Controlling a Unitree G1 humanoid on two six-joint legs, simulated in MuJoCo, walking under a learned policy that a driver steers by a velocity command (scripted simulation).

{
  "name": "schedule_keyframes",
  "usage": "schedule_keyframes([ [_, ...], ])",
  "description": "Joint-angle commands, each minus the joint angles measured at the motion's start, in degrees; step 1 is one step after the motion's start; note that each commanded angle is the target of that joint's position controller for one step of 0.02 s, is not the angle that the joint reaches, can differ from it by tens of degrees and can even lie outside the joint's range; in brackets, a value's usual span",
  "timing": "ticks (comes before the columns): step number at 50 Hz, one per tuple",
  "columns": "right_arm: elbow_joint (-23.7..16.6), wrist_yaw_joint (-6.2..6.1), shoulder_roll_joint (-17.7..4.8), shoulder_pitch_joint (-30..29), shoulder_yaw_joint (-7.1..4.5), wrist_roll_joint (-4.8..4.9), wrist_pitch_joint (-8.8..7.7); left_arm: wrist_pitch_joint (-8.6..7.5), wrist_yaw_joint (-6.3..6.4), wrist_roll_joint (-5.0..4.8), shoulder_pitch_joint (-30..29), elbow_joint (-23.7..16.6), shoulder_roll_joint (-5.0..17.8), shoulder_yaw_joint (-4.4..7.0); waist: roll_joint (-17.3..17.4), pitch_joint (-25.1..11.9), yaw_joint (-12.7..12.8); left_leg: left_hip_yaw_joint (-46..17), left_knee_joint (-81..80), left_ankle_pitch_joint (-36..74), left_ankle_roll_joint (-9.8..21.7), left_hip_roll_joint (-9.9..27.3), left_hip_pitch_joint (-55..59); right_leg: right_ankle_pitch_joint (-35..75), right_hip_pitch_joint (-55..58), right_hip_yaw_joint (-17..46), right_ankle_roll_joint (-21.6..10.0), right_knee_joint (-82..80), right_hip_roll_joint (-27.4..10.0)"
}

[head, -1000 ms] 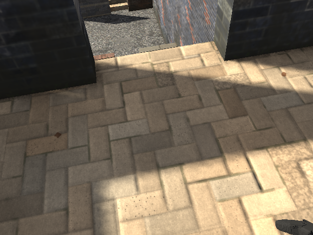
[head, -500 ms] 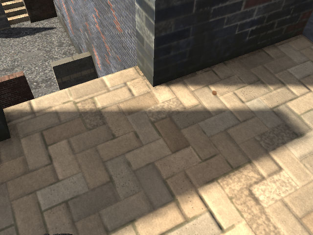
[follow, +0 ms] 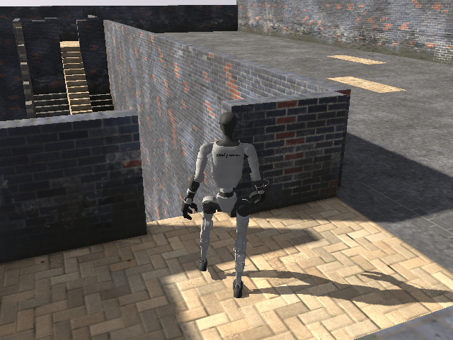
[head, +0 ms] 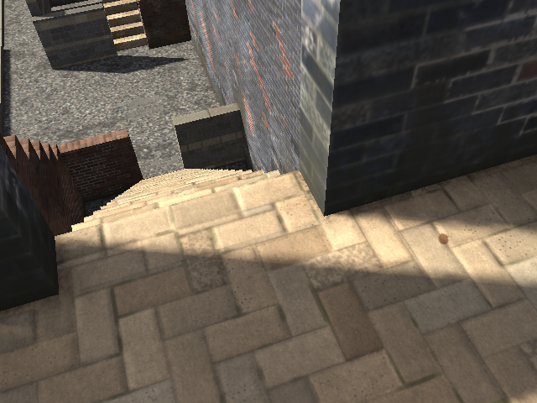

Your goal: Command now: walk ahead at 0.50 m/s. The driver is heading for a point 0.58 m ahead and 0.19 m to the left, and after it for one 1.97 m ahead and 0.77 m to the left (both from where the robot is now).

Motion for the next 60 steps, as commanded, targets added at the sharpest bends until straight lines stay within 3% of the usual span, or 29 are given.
schedule_keyframes([
  [1, -5.04, 0.79, -1.68, -6.21, -0.01, 0.4, -1.07, -0.48, 0.56, -0.47, 0.38, -2.19, 9.62, 1.98, -5.76, 3.36, 0.36, 1.56, -7.21, 5.09, 0.37, -1.39, 0.95, 13.39, -0.9, 7.71, -7.91, -4.38, -15.39],
  [6, -7.28, 2.55, -2.46, -9.01, -0.25, -0.11, -2.16, 1.39, 1.28, -0.19, 1.93, 0.25, 9.97, 1.77, -7.6, 2.58, -0.17, 2.77, -14.13, -0.01, 2.99, -4.77, 5.41, 28.79, 5.37, 7.44, -5.28, 4.89, -16.84],
  [8, -4.99, 2.37, -4.76, -1.11, -1.34, -0.83, -2.46, 1.79, 1.66, -0.38, -0.86, -0.12, 10.72, 1.86, -8.56, -2.57, -4.91, 4.64, -17.67, 1.79, 5.13, -7.8, 17.24, 39.63, 5.38, 6.42, -2.81, 13.71, -14.54],
  [9, -3.2, 1.9, -7.56, 5.11, -2.27, -1.35, -2.66, 1.69, 1.78, -0.06, -0.8, -0.58, 9.89, 1.48, -6.51, -7.38, -7.44, 3.72, -18.61, 14.86, 6.94, -5.84, 28.38, 37.72, 1.87, 4.5, -0.59, 22.63, -11.1],
  [10, -2.29, 1.23, -11.71, 12.7, -2.8, -2.9, -2.51, 1.1, 1.79, 1.63, 0.73, -2.21, 6.57, 0.18, 1.93, -16.93, -8.6, -8.36, -12.41, 40.81, 11.95, 6.73, 48.44, 15.21, -12.07, 2.76, 2.34, 40.44, -6.55],
  [11, -1.67, 1.36, -10.8, 13.67, -2.25, -2.78, -1.72, 0.68, 1.04, 1.01, 11.68, 0.64, 1.47, -1.37, 13.72, -26.25, -5.43, -25.22, -12.65, 50.57, 22.13, 19.4, 62.39, -28.79, -26.21, 6.2, 5.24, 56.87, -0.09],
  [12, -1.85, 1.54, -7.53, 13.94, -1.79, -1.22, -0.74, 0.84, 0.79, -0.12, 10.46, 2.38, 8.18, 0.24, 6.37, -26.82, -7.65, -24.91, -15.21, 39.86, 20.66, 16.32, 57.96, -28.77, -26.91, 12.11, 5.39, 60.98, -2.27],
  [13, -2.2, 1.41, -6.24, 8.78, -1.31, -0.37, -0.3, 1.37, 0.88, -1.25, 4.22, 0.62, 9.33, 0.8, 3.76, -17.44, -6.7, -18.31, -17.7, 32.04, 18.12, 13.66, 50.29, -25.7, -30.94, 9.44, 5.8, 60.42, -4.77],
  [14, -2.44, 1.25, -4.39, 4.23, -0.63, -0.28, -0.08, 2.15, 1.43, -0.81, 0.18, -0.17, 8.14, 0.66, -0.36, -11.57, -5.17, -14.56, -20.45, 26.5, 16.25, 10.73, 41.87, -21.84, -30.7, 7.45, 6.5, 56.79, -7.23],
  [15, -2.62, 1.27, -2.96, 0.96, -0.12, -0.58, 0.03, 3.24, 2.01, -0.22, -1.43, -0.35, 7.38, 0.86, -0.99, -7.85, -3.51, -11.61, -22.97, 22.3, 15.23, 8.81, 33.89, -18.95, -27.79, 7.12, 7.0, 52.49, -8.94],
  [18, -1.85, 1.4, -3.49, -3.15, -0.39, -2.28, 0.04, 5.47, 3.02, 0.37, 1.66, 0.79, 3.08, 0.18, 3.4, -6.32, -0.14, -4.89, -27.73, 17.22, 14.39, 5.08, 20.36, -13.73, -14.94, 4.48, 7.99, 40.71, -8.56],
  [22, 0.3, 0.41, -4.45, -2.34, -0.64, -1.67, 0.7, 6.22, 3.47, 0.8, -1.84, 0.69, 4.13, 0.54, 4.07, -7.5, -1.77, -4.77, -29.83, -1.99, 13.67, 4.96, 19.76, -5.18, -10.22, 4.22, 6.96, 29.85, -8.47],
  [25, 1.43, -0.08, -3.78, -3.12, -0.17, -1.06, 1.72, 6.29, 3.28, 1.29, -4.12, 0.67, 4.05, 0.82, 3.54, -3.54, -1.36, -5.45, -30.62, -24.17, 10.52, 3.09, 15.8, -0.12, -5.98, 2.75, 5.25, 20.96, -7.33],
  [27, 3.14, -0.14, -1.62, -0.2, 0.69, -0.96, 1.98, 5.88, 3.41, 2.15, -5.36, 0.09, 4.9, 0.92, 1.0, -0.35, -1.74, -5.69, -28.95, -31.56, 6.12, 0.18, 13.91, 2.19, -3.94, 5.55, 3.35, 13.68, -9.61],
  [28, 3.42, -0.06, -2.35, 1.67, 0.42, -1.13, 1.97, 5.68, 3.83, 1.81, -5.95, -0.45, 8.27, 1.59, -3.31, 1.22, -3.62, -4.16, -25.94, -30.87, 4.21, -2.8, 13.23, 1.57, -4.73, 7.42, 2.12, 12.45, -12.24],
  [29, 2.91, -0.46, -3.16, 1.88, -0.12, -0.51, 2.34, 5.61, 3.89, 0.94, -7.06, 0.68, 10.68, 2.7, -10.47, 2.76, -4.91, 0.49, -23.05, -26.32, 3.0, -6.33, 15.7, -10.54, -11.43, 7.2, 0.98, 11.04, -11.37],
  [30, 2.51, -0.92, -4.33, 0.04, -0.39, -0.52, 2.64, 5.22, 3.93, 0.96, -7.96, 0.28, 8.46, 2.45, -10.96, 3.38, -3.81, 1.53, -19.46, -22.79, 2.47, -7.16, 17.82, -14.38, -14.25, 7.34, 1.15, 8.81, -10.95],
  [34, 0.82, -1.36, -3.61, 0.55, -1.36, -0.33, 3.93, 4.19, 4.84, 0.76, -7.47, -0.04, 8.9, 3.33, -13.64, 0.69, -3.42, 3.4, -7.92, -14.78, 3.61, -8.59, 14.54, -3.12, -10.16, 11.32, -1.25, 8.33, -17.46],
  [37, -0.4, -0.49, -2.94, 1.63, -2.0, -0.19, 4.56, 3.93, 5.79, 0.3, -10.13, -1.63, 9.25, 3.73, -13.76, -1.48, -3.55, 3.75, -0.22, -21.72, 4.29, -7.18, 12.72, 10.31, -8.11, 13.71, -4.75, 11.65, -23.36],
  [39, -0.6, 0.13, -2.41, 3.0, -2.31, 0.11, 5.0, 4.2, 6.1, -0.3, -12.89, -2.49, 9.67, 4.0, -12.0, -1.91, -4.63, 4.48, -4.58, -20.36, 5.15, -6.93, 16.37, 13.22, -9.9, 10.59, -3.15, 14.95, -22.69],
  [40, -0.5, 0.23, -3.07, 3.79, -2.72, 0.04, 5.2, 4.49, 6.03, -0.51, -12.6, -2.31, 9.65, 4.18, -9.19, -1.97, -4.89, 3.28, -9.65, -13.61, 6.13, -6.96, 20.36, 9.45, -12.41, 7.09, -0.57, 18.38, -20.06],
  [41, -1.35, -0.19, -8.17, 3.27, -4.16, -0.41, 5.29, 4.73, 5.84, 0.2, -10.07, -2.65, 8.12, 4.13, 2.95, -1.51, -2.67, -9.07, -17.35, -1.28, 9.33, -1.06, 23.54, 0.83, -17.94, -1.02, 4.3, 29.24, -12.8],
  [42, -1.26, -0.16, -11.65, 7.11, -4.98, -0.81, 5.13, 4.79, 5.86, 0.99, -14.67, -5.02, 6.26, 3.36, 14.06, -1.51, -5.7, -25.9, -24.05, 6.51, 17.2, 7.18, 30.97, -15.56, -30.13, -3.35, 8.33, 41.13, -3.18],
  [43, -1.01, 0.05, -10.21, 11.05, -4.09, -1.82, 3.93, 4.58, 5.6, 1.13, -16.54, -6.01, 5.33, 2.94, 11.89, -5.83, -7.63, -31.95, -25.13, 10.94, 20.94, 11.36, 36.77, -27.66, -34.94, 5.22, 7.99, 53.17, -3.13],
  [45, -3.01, -0.4, -9.29, 5.94, -3.82, -0.65, 2.4, 4.51, 5.09, 0.23, -13.81, -4.51, 6.1, 3.2, 1.5, -7.17, -4.7, -24.99, -21.93, 13.8, 17.76, 9.11, 37.19, -22.23, -36.42, 8.25, 7.08, 59.27, -5.26],
  [46, -3.62, -0.85, -9.0, 3.88, -3.72, 0.2, 2.48, 4.51, 5.29, 0.57, -14.01, -4.32, 6.86, 3.41, -0.62, -6.8, -4.1, -22.4, -21.83, 13.94, 15.97, 7.88, 36.16, -18.65, -36.23, 8.6, 7.12, 56.9, -6.2],
  [52, -4.48, -2.72, -9.54, 4.52, -4.23, 0.55, 4.77, 4.0, 4.77, -0.17, -16.05, -5.08, 4.34, 2.38, 3.08, -7.38, -4.57, -18.79, -23.34, 6.64, 13.79, 2.47, 34.17, -11.52, -27.49, 7.23, 8.81, 37.45, -3.27],
  [57, -5.99, -2.71, -9.8, 2.13, -4.66, 0.46, 5.85, 3.65, 3.55, -0.55, -16.24, -5.4, 5.77, 2.58, 6.33, -5.39, -4.64, -23.4, -25.44, -2.94, 13.01, 1.42, 28.74, -9.64, -19.6, 7.24, 8.41, 27.14, -1.56],
  [60, -6.51, -3.35, -9.87, 0.33, -4.77, 1.18, 6.7, 2.77, 2.48, -0.68, -13.63, -5.08, 6.26, 2.87, 6.13, -4.87, -2.8, -25.33, -23.6, -5.65, 10.86, -0.27, 27.48, -4.15, -12.91, 6.29, 7.05, 14.6, -1.24],
])
Velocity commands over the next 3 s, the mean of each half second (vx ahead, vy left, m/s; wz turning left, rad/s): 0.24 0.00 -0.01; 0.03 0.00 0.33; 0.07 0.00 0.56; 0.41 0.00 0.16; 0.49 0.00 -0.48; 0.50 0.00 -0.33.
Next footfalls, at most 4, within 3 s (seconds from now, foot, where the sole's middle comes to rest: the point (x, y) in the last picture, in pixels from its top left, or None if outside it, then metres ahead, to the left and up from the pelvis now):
0.18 left None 0.29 0.14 -0.78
0.54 right None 0.26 -0.10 -0.78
1.24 right None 0.31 -0.08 -0.78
1.70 left None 0.22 0.22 -0.78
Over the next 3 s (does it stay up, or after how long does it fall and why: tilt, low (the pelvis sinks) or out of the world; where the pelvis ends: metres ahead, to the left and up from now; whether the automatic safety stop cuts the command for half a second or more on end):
stays up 0.85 0.41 -0.02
